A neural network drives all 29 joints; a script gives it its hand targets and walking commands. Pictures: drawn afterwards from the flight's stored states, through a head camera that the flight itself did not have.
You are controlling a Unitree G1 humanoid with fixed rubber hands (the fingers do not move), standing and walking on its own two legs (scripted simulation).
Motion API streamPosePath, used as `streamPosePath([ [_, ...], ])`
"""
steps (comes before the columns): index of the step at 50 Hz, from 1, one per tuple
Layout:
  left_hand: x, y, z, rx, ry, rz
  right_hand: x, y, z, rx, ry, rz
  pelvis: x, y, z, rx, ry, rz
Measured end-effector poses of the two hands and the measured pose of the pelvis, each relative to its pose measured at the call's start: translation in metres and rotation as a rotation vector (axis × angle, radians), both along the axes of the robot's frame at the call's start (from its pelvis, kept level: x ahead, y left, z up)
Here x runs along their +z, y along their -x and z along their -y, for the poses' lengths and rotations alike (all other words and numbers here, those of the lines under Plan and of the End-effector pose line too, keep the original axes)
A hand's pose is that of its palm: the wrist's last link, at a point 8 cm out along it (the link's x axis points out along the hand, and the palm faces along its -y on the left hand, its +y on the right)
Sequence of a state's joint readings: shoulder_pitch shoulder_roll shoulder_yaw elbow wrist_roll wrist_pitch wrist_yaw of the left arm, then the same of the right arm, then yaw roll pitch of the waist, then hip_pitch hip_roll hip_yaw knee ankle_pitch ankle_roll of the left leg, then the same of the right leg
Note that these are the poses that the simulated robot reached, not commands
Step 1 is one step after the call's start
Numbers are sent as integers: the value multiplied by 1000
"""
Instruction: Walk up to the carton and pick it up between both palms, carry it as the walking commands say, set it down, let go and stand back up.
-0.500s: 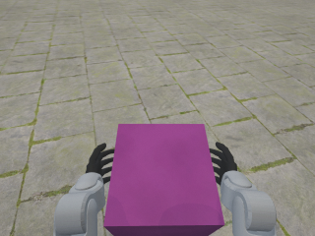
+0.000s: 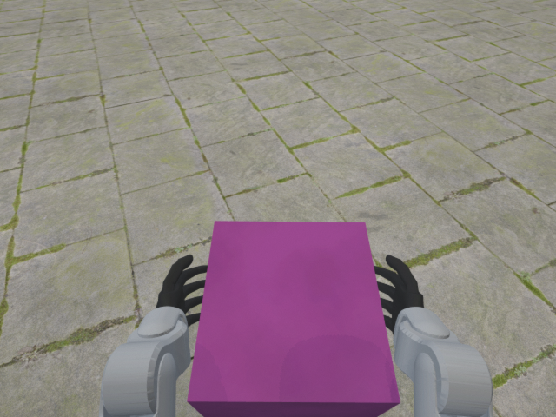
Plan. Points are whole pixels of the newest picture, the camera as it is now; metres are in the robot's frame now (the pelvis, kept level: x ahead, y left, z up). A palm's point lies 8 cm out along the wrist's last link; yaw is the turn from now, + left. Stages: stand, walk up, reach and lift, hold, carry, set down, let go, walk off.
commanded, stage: carry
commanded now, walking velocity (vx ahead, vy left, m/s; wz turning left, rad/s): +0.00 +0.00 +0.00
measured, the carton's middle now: (287, 333) +0.25 -0.01 +0.01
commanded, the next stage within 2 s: none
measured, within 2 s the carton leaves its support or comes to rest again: neither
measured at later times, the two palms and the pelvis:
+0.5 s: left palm (186, 325) +0.22 +0.11 +0.10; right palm (436, 320) +0.22 -0.18 +0.10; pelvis -0.02 -0.03 +0.01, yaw +0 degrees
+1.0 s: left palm (173, 325) +0.22 +0.13 +0.10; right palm (418, 314) +0.23 -0.16 +0.10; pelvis -0.01 -0.02 +0.01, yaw +1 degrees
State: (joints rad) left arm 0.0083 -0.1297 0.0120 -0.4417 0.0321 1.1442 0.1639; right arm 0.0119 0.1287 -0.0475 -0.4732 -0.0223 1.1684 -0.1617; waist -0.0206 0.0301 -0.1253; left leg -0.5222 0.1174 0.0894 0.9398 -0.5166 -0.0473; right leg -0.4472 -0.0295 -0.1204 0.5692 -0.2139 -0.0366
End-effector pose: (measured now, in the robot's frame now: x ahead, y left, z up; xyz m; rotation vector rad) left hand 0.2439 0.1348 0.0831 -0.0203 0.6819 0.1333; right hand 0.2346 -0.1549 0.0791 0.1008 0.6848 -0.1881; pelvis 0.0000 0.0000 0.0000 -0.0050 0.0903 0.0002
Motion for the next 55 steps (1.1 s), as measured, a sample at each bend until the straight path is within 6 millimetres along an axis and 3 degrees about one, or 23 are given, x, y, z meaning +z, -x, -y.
streamPosePath([
  [11,9,24,4,69,40,40,17,7,4,70,43,39,3,6,21,5,-9,24],
  [24,21,23,24,27,13,45,22,17,24,36,26,45,7,15,32,0,-13,32],
  [55,16,19,5,49,20,37,20,6,5,59,34,39,7,13,18,11,-13,32],
])
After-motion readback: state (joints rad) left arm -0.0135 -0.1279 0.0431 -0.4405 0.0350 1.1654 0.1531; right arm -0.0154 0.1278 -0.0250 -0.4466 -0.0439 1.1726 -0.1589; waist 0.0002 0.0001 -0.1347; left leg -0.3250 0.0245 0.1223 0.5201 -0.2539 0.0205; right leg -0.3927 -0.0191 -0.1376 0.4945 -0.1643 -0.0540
